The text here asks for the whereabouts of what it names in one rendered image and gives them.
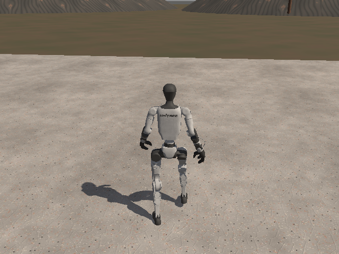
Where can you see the humanoid robot torso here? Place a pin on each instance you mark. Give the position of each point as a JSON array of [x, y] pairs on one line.
[[169, 126]]

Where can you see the robot right hand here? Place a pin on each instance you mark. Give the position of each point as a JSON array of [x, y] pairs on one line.
[[201, 155]]

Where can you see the right robot upper arm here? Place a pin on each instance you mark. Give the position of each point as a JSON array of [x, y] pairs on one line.
[[188, 120]]

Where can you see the robot left thigh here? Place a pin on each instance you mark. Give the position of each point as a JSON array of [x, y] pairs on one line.
[[156, 156]]

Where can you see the robot right forearm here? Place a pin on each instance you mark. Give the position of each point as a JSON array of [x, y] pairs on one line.
[[196, 142]]

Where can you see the robot left forearm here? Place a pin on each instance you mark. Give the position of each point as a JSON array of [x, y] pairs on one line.
[[143, 136]]

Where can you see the robot left hand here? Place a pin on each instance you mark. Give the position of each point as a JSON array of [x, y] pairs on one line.
[[142, 145]]

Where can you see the left robot upper arm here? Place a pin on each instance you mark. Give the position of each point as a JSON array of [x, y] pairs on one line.
[[150, 118]]

